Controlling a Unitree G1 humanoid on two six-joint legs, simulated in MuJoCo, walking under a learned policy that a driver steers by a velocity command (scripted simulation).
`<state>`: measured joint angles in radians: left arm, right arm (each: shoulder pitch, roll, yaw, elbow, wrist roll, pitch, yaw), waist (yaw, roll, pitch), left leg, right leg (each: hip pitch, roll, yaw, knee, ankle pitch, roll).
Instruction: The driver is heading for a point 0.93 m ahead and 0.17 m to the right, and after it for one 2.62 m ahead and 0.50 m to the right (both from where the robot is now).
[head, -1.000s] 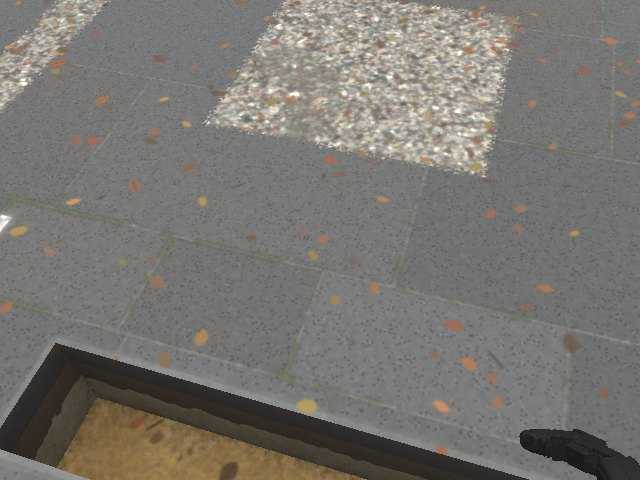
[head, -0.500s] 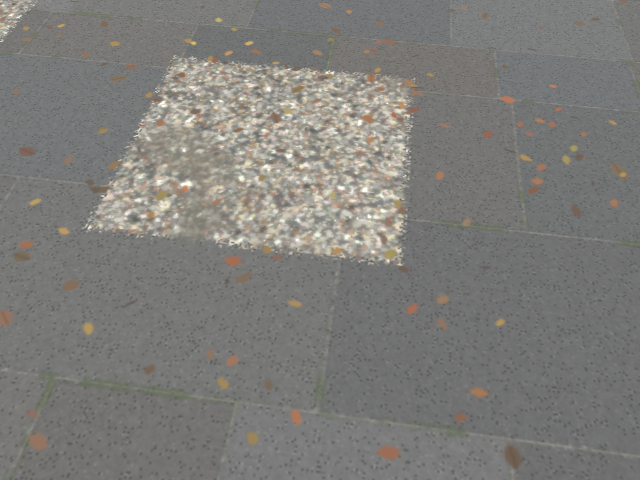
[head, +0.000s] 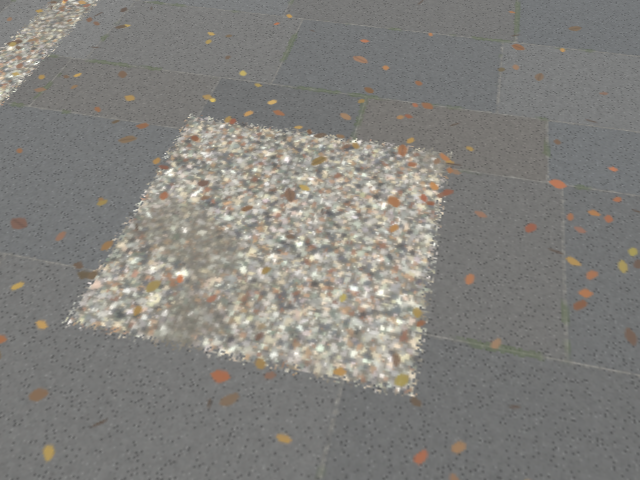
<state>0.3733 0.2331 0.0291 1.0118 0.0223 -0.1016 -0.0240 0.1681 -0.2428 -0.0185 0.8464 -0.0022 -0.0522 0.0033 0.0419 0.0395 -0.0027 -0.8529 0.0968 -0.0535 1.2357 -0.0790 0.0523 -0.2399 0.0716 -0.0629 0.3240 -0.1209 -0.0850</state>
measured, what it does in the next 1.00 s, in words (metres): walks ahead: left foot, then right foot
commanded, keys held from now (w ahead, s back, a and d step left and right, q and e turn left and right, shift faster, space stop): w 0.46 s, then w+e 0.54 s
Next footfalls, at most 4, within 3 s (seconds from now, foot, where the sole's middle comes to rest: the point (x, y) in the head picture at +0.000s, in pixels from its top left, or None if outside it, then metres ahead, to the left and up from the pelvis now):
0.34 left None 0.37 0.18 -0.78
0.88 right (384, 393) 0.70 -0.07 -0.78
1.38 left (338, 276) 1.02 0.04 -0.78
1.88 right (484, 264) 1.07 -0.34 -0.78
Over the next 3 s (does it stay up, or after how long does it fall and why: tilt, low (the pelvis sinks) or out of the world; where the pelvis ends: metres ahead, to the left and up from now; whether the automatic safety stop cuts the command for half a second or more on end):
stays up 1.59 -0.39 -0.01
